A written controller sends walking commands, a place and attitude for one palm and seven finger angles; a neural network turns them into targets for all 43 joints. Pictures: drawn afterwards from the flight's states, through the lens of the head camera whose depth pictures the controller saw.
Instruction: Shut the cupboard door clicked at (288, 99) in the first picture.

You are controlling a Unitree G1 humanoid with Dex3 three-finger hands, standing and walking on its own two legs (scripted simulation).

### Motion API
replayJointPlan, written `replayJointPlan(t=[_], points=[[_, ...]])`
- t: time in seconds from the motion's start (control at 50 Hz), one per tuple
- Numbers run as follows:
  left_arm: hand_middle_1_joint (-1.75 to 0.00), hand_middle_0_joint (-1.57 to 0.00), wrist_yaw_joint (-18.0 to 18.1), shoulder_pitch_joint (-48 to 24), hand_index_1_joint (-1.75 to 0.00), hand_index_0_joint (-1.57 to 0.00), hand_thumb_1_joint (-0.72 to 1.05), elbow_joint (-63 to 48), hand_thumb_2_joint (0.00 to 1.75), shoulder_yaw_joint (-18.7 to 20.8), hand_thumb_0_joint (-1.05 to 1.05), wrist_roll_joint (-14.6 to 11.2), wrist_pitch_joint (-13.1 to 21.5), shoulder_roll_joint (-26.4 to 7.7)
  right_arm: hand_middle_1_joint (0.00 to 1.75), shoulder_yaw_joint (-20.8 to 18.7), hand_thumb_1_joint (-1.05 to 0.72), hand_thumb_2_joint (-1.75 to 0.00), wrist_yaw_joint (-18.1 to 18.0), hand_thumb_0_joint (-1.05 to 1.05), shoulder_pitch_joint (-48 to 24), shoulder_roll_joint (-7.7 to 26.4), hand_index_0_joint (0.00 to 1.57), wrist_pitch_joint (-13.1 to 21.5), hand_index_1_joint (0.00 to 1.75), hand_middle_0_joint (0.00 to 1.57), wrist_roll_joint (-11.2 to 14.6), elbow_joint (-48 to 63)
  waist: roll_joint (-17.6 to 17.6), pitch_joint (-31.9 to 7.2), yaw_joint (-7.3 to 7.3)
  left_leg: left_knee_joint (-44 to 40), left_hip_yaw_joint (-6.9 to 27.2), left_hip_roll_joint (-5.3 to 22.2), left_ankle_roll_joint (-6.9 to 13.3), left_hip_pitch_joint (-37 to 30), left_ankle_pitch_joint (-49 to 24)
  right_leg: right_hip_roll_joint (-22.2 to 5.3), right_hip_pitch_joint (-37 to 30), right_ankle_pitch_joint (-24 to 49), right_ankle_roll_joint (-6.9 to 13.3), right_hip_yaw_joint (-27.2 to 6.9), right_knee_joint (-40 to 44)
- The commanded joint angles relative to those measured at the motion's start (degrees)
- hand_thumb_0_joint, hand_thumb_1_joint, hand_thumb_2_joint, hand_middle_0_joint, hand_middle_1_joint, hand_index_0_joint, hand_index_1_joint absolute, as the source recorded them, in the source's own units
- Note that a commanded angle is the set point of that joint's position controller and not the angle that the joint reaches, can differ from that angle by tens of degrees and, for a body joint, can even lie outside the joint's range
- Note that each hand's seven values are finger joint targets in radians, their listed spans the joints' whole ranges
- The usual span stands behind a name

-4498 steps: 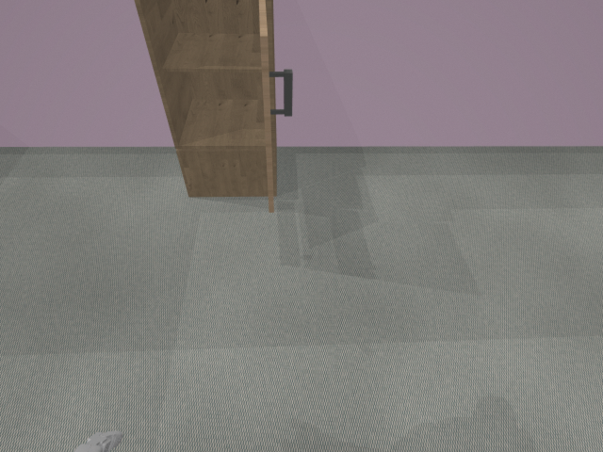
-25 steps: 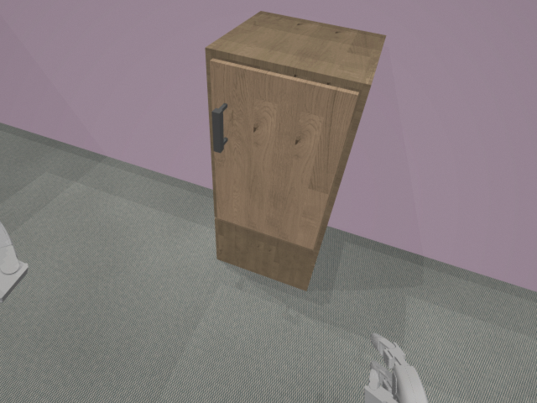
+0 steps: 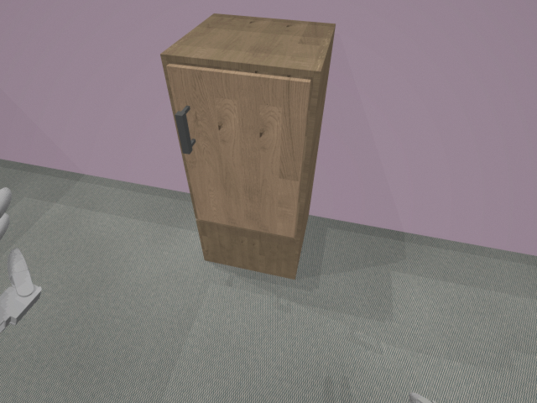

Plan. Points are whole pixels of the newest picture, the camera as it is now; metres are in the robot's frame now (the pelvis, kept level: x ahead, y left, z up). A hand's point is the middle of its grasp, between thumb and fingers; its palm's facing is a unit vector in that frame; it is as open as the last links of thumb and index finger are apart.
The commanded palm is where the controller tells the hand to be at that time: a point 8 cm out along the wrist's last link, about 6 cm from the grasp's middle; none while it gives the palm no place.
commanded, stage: stop stepping back and stand still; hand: left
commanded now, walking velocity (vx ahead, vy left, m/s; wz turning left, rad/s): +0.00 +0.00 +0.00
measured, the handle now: (187, 129) +0.84 +0.26 -0.03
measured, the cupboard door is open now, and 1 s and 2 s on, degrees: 0 0 0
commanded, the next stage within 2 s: let the arm hang, fingers relaxed in 0.82 s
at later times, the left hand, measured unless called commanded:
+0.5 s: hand (50, 264) +0.24 +0.27 +0.15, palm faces +0.38 -0.82 -0.44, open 7.4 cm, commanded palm +0.18 +0.31 +0.18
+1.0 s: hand (53, 313) +0.22 +0.30 +0.07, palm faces +0.24 -0.85 -0.46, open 7.4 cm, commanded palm none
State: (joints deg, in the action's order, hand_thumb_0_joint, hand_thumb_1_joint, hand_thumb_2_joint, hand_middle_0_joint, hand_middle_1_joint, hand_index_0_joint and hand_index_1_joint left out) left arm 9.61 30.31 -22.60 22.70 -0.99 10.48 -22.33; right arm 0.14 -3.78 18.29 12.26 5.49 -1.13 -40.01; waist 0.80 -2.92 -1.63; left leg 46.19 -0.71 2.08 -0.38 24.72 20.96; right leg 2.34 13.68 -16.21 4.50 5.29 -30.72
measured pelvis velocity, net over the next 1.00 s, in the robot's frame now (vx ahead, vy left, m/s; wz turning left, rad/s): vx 0.01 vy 0.04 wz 0.00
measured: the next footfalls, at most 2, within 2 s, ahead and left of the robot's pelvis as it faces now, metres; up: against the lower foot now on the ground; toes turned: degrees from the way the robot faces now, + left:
left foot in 0.16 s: +0.09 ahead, +0.14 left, +0.00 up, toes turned +2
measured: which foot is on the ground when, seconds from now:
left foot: up 0.00-0.14, down 0.16-1.00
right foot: down 0.00-1.00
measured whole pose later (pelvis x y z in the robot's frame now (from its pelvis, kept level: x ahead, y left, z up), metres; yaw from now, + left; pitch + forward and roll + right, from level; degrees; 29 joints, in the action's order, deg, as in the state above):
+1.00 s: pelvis +0.01 +0.04 +0.00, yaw +0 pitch +1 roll -1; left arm 4.0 22.4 -3.6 12.4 -0.3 4.8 -21.6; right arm 0.6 -0.8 10.9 16.2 4.8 0.0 -41.0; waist 3.3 -2.6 0.6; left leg 30.2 -2.6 0.7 1.5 19.5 12.1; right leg -0.2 14.2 -15.2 0.3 3.8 -28.1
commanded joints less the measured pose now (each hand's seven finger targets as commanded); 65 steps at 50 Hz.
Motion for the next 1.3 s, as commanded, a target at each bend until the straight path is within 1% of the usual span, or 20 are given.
replayJointPlan(t=[0.0, 0.08, 0.14, 0.16, 0.22, 0.3, 0.44, 0.52, 0.74, 0.88, 0.9, 0.92, 0.94, 0.98, 1.02, 1.06, 1.1, 1.2, 1.26, 1.28], points=[[-0.30, -0.20, 1.68, -5.80, -0.30, -0.20, 0.90, -14.33, 0.90, 8.78, 0.00, -0.19, 4.79, -13.34, 0.30, -2.36, -0.90, -0.90, -0.61, 0.00, -8.25, 6.03, 0.20, 3.71, 0.30, 0.20, 0.54, 10.12, -6.69, 0.03, 0.49, 1.88, 1.36, 1.80, 0.07, 2.68, -1.46, -17.92, -0.44, 3.12, 6.28, -18.99, 13.20], [-0.30, -0.20, 2.08, -7.26, -0.30, -0.20, 0.90, -15.72, 0.90, 8.81, 0.00, -0.61, 5.70, -13.08, 0.30, -1.45, -0.90, -0.90, -1.72, 0.00, -9.56, 5.06, 0.20, 4.19, 0.30, 0.20, 0.06, 9.92, -0.72, 1.74, 0.89, -15.85, -1.98, -0.49, 0.90, -10.26, -8.32, -12.58, 5.79, -3.17, 1.66, -13.28, 11.89], [-0.30, -0.20, 1.89, -5.98, -0.30, -0.20, 0.90, -14.40, 0.90, 8.17, 0.00, -1.12, 6.00, -12.06, 0.30, -2.18, -0.90, -0.90, -2.13, 0.00, -9.68, 6.54, 0.20, 4.70, 0.30, 0.20, 0.60, 10.57, 5.24, 2.11, 1.63, -22.19, 3.52, 4.16, 2.33, -13.02, -11.76, -7.48, 5.20, -1.28, -2.59, -12.01, 8.70], [-0.30, -0.20, 1.69, -5.72, -0.30, -0.20, 0.90, -13.39, 0.90, 8.15, 0.00, -1.32, 5.82, -11.79, 0.30, -2.36, -0.90, -0.90, -2.03, 0.00, -9.89, 6.91, 0.20, 4.55, 0.30, 0.20, 0.95, 10.90, 3.61, 1.74, 1.70, -21.58, 4.23, 4.86, 2.47, -12.60, -14.43, -6.25, 3.79, 2.61, -3.58, -12.29, 8.50], [-0.30, -0.20, 0.90, -4.96, -0.30, -0.20, 0.90, -9.37, 0.90, 7.63, 0.00, -1.41, 4.91, -10.72, 0.30, -2.10, -0.90, -0.90, -1.68, 0.00, -9.32, 6.61, 0.20, 4.08, 0.30, 0.20, 0.90, 10.64, 4.28, 1.73, 0.94, -20.87, 2.66, 3.63, 1.80, -9.88, -15.05, -5.95, 1.07, 7.67, -3.43, -11.30, 8.64], [-0.30, -0.20, 0.74, -5.00, -0.30, -0.20, 0.90, -9.91, 0.90, 5.75, 0.00, -1.46, 3.97, -9.96, 0.30, -2.34, -0.90, -0.90, -1.25, 0.00, -9.53, 6.68, 0.20, 3.72, 0.30, 0.20, 1.32, 11.68, -0.93, -2.70, 0.91, -18.65, 0.91, 2.81, 1.33, -12.78, -20.79, -6.93, -2.05, 16.06, -3.34, -10.72, 8.48], [-0.30, -0.20, 1.12, -1.29, -0.30, -0.20, 0.90, -17.05, 0.90, 8.70, 0.00, -1.89, 3.42, -12.86, 0.30, -1.87, -0.90, -0.90, -1.52, 0.00, -10.52, 6.38, 0.20, 2.72, 0.30, 0.20, 1.07, 13.84, 3.98, -7.57, 1.27, -20.43, 1.69, 3.37, 1.27, -14.05, -28.68, -5.58, -6.25, 21.72, -3.77, -7.91, 5.18], [-0.30, -0.20, 1.42, -0.15, -0.30, -0.20, 0.90, -17.61, 0.90, 10.11, 0.00, -2.22, 3.55, -13.90, 0.30, -1.82, -0.90, -0.90, -1.74, 0.00, -10.52, 6.66, 0.20, 2.48, 0.30, 0.20, 0.76, 14.08, 6.11, -6.06, 1.26, -21.42, 2.18, 3.33, 0.91, -12.29, -26.72, -5.10, -5.88, 19.13, -3.65, -7.74, 5.96], [-0.30, -0.20, 1.08, 0.45, -0.30, -0.20, 0.90, -11.12, 0.90, 6.96, 0.00, -2.42, 2.99, -10.50, 0.30, -1.94, -0.90, -0.90, -1.91, 0.00, -10.23, 6.88, 0.20, 2.34, 0.30, 0.20, 1.05, 13.01, 1.42, -3.35, 1.15, -23.47, 2.73, 3.03, 0.94, -10.60, -17.59, -5.02, -3.64, 11.67, -4.08, -7.55, 10.09], [-0.30, -0.20, 1.29, -2.55, -0.30, -0.20, 0.90, -13.45, 0.90, 6.64, 0.00, -1.96, 3.14, -11.15, 0.30, -1.91, -0.90, -0.90, -2.10, 0.00, -10.63, 6.87, 0.20, 2.48, 0.30, 0.20, 0.79, 13.01, 2.73, -3.14, 1.21, -24.40, 2.52, 2.10, 1.04, -10.95, -13.94, -4.87, -2.76, 8.25, -4.12, -7.59, 11.59], [-0.30, -0.20, -7.03, -5.01, -0.30, -0.20, 0.90, 28.37, 0.90, -18.65, 0.00, 1.37, -5.24, -0.99, 0.30, -3.41, -0.90, -0.90, 3.56, 0.00, -16.31, 16.97, 0.20, 4.92, 0.30, 0.20, 2.72, 2.96, 5.11, 4.20, 0.03, -16.90, 4.07, 4.63, 1.32, -6.15, -24.07, -8.49, 3.28, 12.25, -2.77, -3.25, 3.12], [-0.30, -0.20, -8.63, -5.63, -0.30, -0.20, 0.90, 30.22, 0.90, -17.46, 0.00, 1.62, -9.78, 0.18, 0.30, -4.22, -0.90, -0.90, 3.75, 0.00, -12.29, 15.40, 0.20, 1.68, 0.30, 0.20, 1.83, 1.71, 4.93, -0.52, 0.71, -18.38, 2.86, 5.51, 0.87, -9.54, -24.81, -8.46, 3.56, 9.15, -2.41, -6.70, 5.11], [-0.30, -0.20, -9.10, -5.84, -0.30, -0.20, 0.90, 29.61, 0.90, -17.36, 0.00, 1.77, -11.22, 0.36, 0.30, -3.97, -0.90, -0.90, 3.65, 0.00, -10.96, 15.15, 0.20, 0.22, 0.30, 0.20, 1.64, 2.53, 6.29, 0.51, 0.80, -19.29, 3.44, 6.17, 1.48, -8.41, -21.62, -7.48, 3.95, 4.07, -2.44, -5.22, 4.03], [-0.30, -0.20, -9.45, -7.90, -0.30, -0.20, 0.90, 34.80, 0.90, -17.73, 0.00, 2.09, -10.94, 0.46, 0.30, -2.68, -0.90, -0.90, 3.71, 0.00, -10.66, 14.14, 0.20, -1.67, 0.30, 0.20, 0.91, 1.59, 2.75, 0.11, 1.78, -21.06, 6.78, 7.35, 3.74, -3.33, -17.37, -5.58, 2.02, -1.33, -2.35, -4.44, -0.57], [-0.30, -0.20, -9.51, -9.74, -0.30, -0.20, 0.90, 41.05, 0.90, -18.66, 0.00, 2.43, -10.75, -0.39, 0.30, -1.80, -0.90, -0.90, 3.74, 0.00, -10.45, 13.09, 0.20, -2.77, 0.30, 0.20, 0.35, 0.65, -6.50, 0.32, 1.84, -20.97, 7.61, 6.06, 3.33, -3.75, -14.56, -5.89, 1.67, -1.63, -1.95, -6.16, 1.82], [-0.30, -0.20, -9.40, -11.40, -0.30, -0.20, 0.90, 47.78, 0.90, -19.09, 0.00, 2.71, -10.61, -0.51, 0.30, -1.42, -0.90, -0.90, 3.77, 0.00, -9.18, 11.67, 0.20, -3.78, 0.30, 0.20, 0.02, -1.14, -12.07, -0.38, 1.27, -18.06, 6.28, 3.45, 2.83, -6.73, -12.00, -8.63, 4.48, -2.85, -1.09, -9.63, 6.01], [-0.30, -0.20, -9.09, -13.67, -0.30, -0.20, 0.90, 54.06, 0.90, -19.80, 0.00, 2.69, -10.75, -0.49, 0.30, -1.10, -0.90, -0.90, 3.73, 0.00, -7.30, 9.75, 0.20, -4.98, 0.30, 0.20, -0.30, -3.40, -13.22, -0.60, 0.22, -14.57, 3.45, 0.51, 1.87, -11.06, -11.18, -11.67, 7.98, -3.04, 0.52, -12.15, 9.81], [-0.30, -0.20, -8.73, -13.51, -0.30, -0.20, 0.90, 65.84, 0.90, -20.87, 0.00, 2.07, -11.02, 1.49, 0.30, -0.53, -0.90, -0.90, 3.33, 0.00, -6.21, 7.36, 0.20, -5.80, 0.30, 0.20, -0.48, -8.30, 6.16, 1.93, 0.57, -21.30, 5.41, 2.56, 1.82, -10.22, -10.11, -8.46, 6.12, -4.46, -0.95, -9.63, 8.43], [-0.30, -0.20, -8.62, -9.99, -0.30, -0.20, 0.90, 71.58, 0.90, -20.12, 0.00, 2.04, -10.97, 2.86, 0.30, -1.00, -0.90, -0.90, 2.83, 0.00, -5.33, 7.03, 0.20, -5.69, 0.30, 0.20, -0.49, -10.74, 13.17, 1.20, 2.16, -25.74, 6.87, 3.57, 2.32, -5.55, -5.71, -6.94, -1.72, -0.49, -1.51, -7.31, 7.53], [-0.30, -0.20, -8.68, -9.40, -0.30, -0.20, 0.90, 73.25, 0.90, -20.22, 0.00, 1.92, -10.89, 2.82, 0.30, -1.01, -0.90, -0.90, 2.72, 0.00, -4.91, 6.89, 0.20, -5.71, 0.30, 0.20, -0.38, -11.64, 12.60, 1.11, 2.37, -26.44, 6.88, 3.61, 2.29, -5.15, -4.43, -6.88, -2.78, -0.19, -1.47, -7.22, 7.81]])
